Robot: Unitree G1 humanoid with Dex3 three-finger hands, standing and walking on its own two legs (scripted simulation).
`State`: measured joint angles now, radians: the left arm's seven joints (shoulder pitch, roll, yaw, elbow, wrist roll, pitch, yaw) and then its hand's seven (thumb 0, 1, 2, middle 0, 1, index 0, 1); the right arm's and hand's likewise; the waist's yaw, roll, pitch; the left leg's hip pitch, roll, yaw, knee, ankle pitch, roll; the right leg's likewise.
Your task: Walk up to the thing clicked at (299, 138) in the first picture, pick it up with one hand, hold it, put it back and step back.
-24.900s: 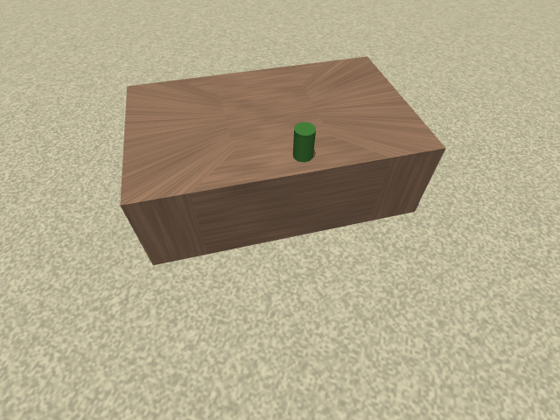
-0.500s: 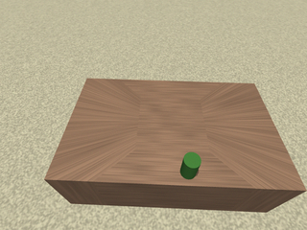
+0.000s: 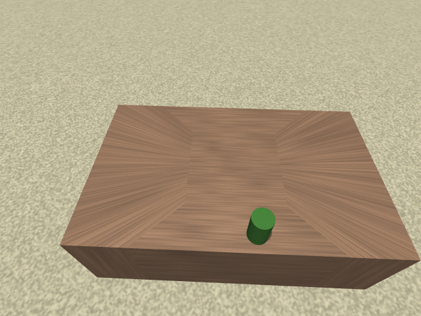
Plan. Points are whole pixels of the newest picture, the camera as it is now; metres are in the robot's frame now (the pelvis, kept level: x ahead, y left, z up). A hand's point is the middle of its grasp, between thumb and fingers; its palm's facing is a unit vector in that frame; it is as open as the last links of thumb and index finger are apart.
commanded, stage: stand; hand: right
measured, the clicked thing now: (260, 226) +0.43 -0.16 -0.33
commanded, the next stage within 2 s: step back in 1.90 s
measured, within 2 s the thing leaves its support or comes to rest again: neither
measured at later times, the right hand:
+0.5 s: hand out of the picture +0.07 -0.25 -0.16, palm faces -0.03 +0.94 -0.35, open 7.4 cm
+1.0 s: hand out of the picture +0.06 -0.25 -0.16, palm faces -0.03 +0.94 -0.34, open 7.4 cm
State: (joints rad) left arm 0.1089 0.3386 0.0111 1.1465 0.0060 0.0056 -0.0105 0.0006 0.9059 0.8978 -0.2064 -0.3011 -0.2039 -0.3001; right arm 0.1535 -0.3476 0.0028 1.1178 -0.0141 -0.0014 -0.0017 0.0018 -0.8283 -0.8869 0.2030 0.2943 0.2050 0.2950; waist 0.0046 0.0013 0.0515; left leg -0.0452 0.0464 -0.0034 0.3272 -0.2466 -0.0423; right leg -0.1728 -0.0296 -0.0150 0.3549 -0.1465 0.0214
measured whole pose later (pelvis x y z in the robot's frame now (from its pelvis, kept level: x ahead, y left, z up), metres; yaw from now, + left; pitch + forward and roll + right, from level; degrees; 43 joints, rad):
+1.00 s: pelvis +0.00 +0.00 +0.00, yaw +0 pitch -2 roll +0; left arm 0.11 0.34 0.01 1.13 0.00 0.00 -0.01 0.00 0.91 0.90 -0.21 -0.30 -0.20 -0.30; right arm 0.15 -0.35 -0.01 1.12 -0.01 0.00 0.01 0.00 -0.90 -0.90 0.20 0.30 0.21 0.30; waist 0.00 0.00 0.05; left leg -0.04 0.05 0.00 0.31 -0.24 -0.04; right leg -0.17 -0.03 -0.01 0.35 -0.15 0.02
